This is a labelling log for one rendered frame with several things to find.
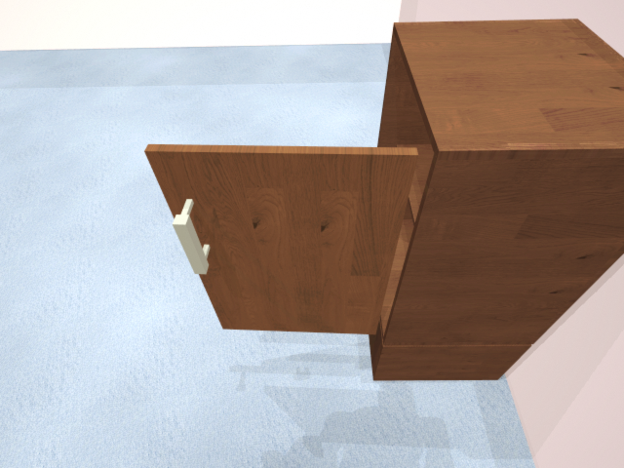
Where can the cupboard door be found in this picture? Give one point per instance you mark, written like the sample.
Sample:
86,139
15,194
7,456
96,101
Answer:
302,238

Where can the handle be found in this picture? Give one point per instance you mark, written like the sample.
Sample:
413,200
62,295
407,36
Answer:
189,240

